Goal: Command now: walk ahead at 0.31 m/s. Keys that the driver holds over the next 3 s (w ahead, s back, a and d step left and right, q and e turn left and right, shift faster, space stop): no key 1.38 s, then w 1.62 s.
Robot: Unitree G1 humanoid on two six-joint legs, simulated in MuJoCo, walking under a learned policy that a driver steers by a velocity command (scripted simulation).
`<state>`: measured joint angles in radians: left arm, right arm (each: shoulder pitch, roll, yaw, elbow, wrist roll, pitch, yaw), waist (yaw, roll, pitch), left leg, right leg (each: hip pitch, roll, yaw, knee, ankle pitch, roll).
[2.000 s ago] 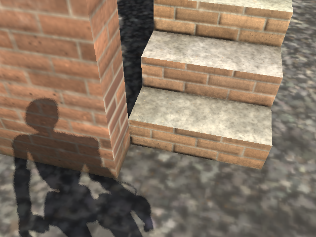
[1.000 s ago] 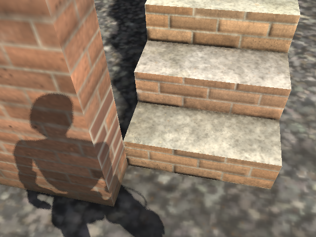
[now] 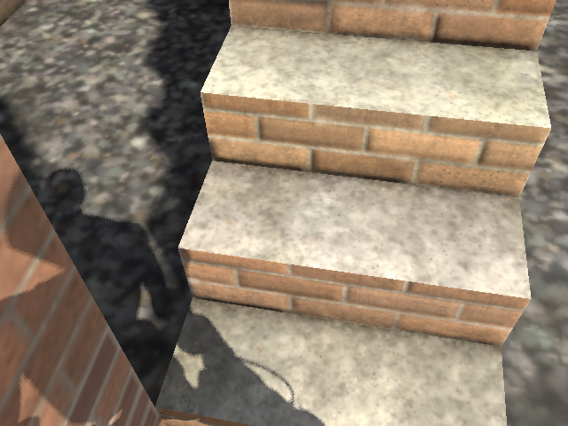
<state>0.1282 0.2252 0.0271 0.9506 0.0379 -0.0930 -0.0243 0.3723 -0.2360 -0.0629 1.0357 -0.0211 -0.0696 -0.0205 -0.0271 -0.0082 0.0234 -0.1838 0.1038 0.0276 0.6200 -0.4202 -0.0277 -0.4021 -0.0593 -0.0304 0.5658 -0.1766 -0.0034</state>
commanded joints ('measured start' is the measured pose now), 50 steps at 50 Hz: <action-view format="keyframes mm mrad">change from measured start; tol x8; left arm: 1 287 260 62 55 -38 -3 17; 5 54 31 -16 -4 -24 -7 34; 14 82 75 -27 44 -46 16 48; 16 192 40 -30 66 -40 42 41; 23 161 60 -14 99 -36 42 39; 24 62 169 25 68 -42 63 52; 50 112 118 20 52 -33 78 69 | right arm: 1 138 -50 3 -44 -14 19 -4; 4 -14 -38 5 -54 14 30 3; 17 -155 -71 39 -19 8 74 -15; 23 -100 -41 45 12 6 47 -29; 24 -217 -125 17 -20 26 37 -29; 50 -257 -102 9 7 19 8 2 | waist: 1 39 -322 -114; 3 1 -141 -33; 12 5 -143 -114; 16 84 100 23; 18 32 83 108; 31 35 14 -42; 50 42 20 -29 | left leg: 1 -389 -85 -14 514 -160 64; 5 -198 -22 -43 351 62 25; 11 -23 -82 -17 -30 119 2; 15 185 33 -133 -296 458 32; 18 -19 7 -130 -311 263 60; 30 16 -41 -79 -288 415 59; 50 -4 -29 -81 -291 341 28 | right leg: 1 420 -334 508 -326 228 -134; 4 272 -177 162 -287 582 -104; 7 278 -152 55 -237 901 -132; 12 282 -157 79 -225 642 -140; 15 104 -84 109 -267 -37 -46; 16 135 -37 96 -336 -129 -39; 30 278 14 56 -256 132 -48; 50 289 2 101 -294 157 -69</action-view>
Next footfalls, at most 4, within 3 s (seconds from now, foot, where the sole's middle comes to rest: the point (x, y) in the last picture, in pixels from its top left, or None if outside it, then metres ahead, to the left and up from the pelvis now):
0.30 left None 0.12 0.08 -0.76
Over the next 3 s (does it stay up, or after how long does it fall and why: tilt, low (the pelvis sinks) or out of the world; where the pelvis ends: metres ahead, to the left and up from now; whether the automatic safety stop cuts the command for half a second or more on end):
stays up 0.11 -0.04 0.03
